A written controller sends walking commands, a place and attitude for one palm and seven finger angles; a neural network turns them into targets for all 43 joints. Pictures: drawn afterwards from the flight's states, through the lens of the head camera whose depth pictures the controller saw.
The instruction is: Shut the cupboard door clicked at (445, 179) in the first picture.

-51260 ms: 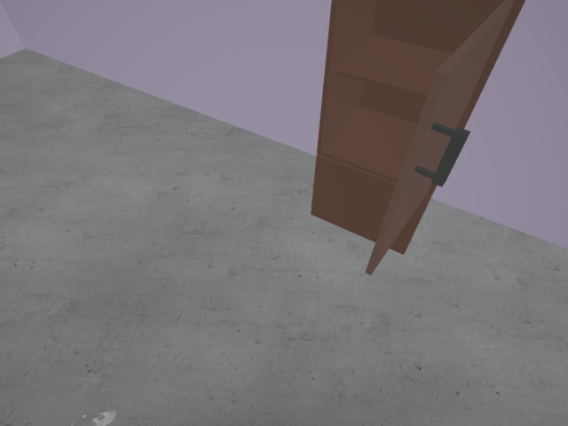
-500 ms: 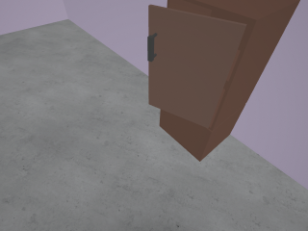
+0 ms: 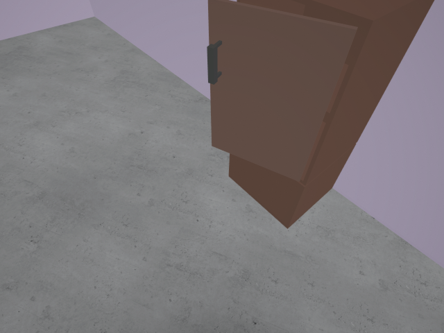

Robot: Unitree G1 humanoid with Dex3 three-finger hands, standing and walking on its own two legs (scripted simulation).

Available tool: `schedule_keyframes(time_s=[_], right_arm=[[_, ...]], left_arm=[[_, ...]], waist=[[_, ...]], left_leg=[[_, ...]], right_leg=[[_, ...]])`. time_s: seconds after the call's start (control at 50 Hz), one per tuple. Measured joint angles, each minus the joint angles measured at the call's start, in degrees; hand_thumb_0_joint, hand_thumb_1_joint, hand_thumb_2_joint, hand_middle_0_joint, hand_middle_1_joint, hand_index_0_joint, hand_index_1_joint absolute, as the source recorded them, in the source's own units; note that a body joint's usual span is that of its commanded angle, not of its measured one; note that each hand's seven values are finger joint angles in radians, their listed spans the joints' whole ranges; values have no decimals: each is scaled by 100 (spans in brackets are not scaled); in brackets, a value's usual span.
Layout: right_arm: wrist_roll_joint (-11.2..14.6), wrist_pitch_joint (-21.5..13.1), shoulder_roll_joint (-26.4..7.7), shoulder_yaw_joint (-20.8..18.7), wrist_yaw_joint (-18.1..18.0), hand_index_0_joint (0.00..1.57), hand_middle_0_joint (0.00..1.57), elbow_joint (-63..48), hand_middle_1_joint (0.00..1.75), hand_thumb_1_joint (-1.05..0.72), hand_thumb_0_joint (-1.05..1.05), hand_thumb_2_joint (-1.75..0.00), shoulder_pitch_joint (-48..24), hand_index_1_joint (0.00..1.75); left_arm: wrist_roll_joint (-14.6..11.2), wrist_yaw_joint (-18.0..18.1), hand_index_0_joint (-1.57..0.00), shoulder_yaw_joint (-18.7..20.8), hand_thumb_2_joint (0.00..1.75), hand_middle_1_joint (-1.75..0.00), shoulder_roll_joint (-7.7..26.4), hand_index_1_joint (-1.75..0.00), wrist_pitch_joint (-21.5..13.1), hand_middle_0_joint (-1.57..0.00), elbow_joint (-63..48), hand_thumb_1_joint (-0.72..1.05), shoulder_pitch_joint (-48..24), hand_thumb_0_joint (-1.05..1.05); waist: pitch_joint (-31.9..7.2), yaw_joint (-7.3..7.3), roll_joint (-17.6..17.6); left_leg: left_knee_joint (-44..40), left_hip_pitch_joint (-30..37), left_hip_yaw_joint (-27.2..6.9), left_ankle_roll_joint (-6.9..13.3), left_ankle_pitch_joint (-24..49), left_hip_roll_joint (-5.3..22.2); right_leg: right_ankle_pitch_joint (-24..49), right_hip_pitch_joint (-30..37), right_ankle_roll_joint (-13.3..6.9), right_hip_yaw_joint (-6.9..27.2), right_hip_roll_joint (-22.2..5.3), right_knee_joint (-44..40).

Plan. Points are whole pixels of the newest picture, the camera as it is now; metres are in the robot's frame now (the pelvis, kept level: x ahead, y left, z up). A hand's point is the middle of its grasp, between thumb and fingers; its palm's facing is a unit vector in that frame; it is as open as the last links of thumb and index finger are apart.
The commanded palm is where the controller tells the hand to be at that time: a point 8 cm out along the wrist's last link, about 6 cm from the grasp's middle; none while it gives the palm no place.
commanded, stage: look to check the result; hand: left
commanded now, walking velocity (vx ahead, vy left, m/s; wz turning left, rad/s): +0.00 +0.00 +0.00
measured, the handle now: (215, 62) +0.87 +0.06 +0.04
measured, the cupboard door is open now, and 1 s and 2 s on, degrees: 20 20 20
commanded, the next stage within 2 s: walk to a spot facing it in 0.16 s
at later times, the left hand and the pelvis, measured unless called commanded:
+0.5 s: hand out of the picture +0.04 +0.19 -0.18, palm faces +0.07 -0.96 -0.26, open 7.4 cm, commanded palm none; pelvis +0.01 -0.01 -0.01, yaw +4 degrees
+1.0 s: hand out of the picture +0.02 +0.23 -0.17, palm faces +0.35 -0.89 -0.29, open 7.4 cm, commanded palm none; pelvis +0.01 -0.01 -0.01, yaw +22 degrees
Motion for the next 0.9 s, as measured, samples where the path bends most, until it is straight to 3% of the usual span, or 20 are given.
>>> schedule_keyframes(time_s=[0.4,0.5,0.56,0.6,0.66,0.68,0.72,0.78,0.9], right_arm=[[-10,42,88,12,-29,20,20,-100,30,-91,1,-90,-23,30],[-22,198,205,-50,-4,20,20,-242,30,-91,1,-90,157,30],[-37,343,301,-129,32,20,20,-354,30,-91,1,-90,253,30],[-25,413,374,-167,68,20,20,-451,30,-91,1,-90,284,30],[-41,399,432,-183,135,20,20,-666,30,-91,1,-90,329,30],[-66,350,385,-198,156,20,20,-768,30,-91,1,-90,363,30],[-88,284,388,-233,148,20,20,-857,30,-91,1,-90,302,30],[-121,273,389,-238,119,20,20,-963,30,-91,1,-90,283,30],[-142,275,298,-255,96,20,20,-1085,30,-91,1,-89,215,30]], left_arm=[[-13,68,-20,16,90,-30,-159,-30,39,-20,-127,90,-66,0],[-3,103,-20,116,90,-30,-282,-30,122,-20,-399,90,-42,0],[46,117,-21,176,90,-30,-321,-30,138,-20,-582,90,41,0],[80,117,-21,213,90,-30,-308,-30,163,-20,-652,90,102,0],[66,88,-21,253,90,-30,-246,-30,202,-20,-741,90,183,0],[41,73,-21,262,90,-30,-262,-30,225,-20,-787,90,214,0],[21,72,-21,284,90,-30,-231,-30,324,-20,-858,90,149,0],[48,42,-20,343,90,-30,-202,-30,425,-20,-954,90,-8,0],[59,-3,-20,352,90,-30,-182,-30,317,-20,-1344,91,-280,0]], waist=[[-27,-34,-47],[103,-47,9],[254,-34,-11],[361,-41,-105],[466,-104,-261],[451,-116,-193],[529,-102,-236],[476,-106,-188],[361,-106,115]], left_leg=[[197,-46,-114,-77,-183,-14],[993,-489,-322,-117,-461,-59],[2295,-938,-202,-227,-1438,12],[2715,-1072,-91,-278,-1820,81],[2144,-954,94,-252,-1169,165],[1901,-955,5,-92,-544,205],[2137,-1130,5,67,-660,80],[1870,-1189,-107,88,-752,-63],[1057,-1188,-594,40,-144,-129]], right_leg=[[-198,27,-58,-116,5,133],[-548,-200,-89,-403,-20,722],[-782,-218,-102,-624,-76,1065],[-936,-204,-61,-755,-186,1271],[-1250,-349,69,-964,-440,1826],[-1341,-596,127,-1026,-487,2291],[-1766,-1218,189,-665,-521,3487],[-1514,-1979,208,-247,-431,4388],[-1125,-2357,287,-1,-282,3549]])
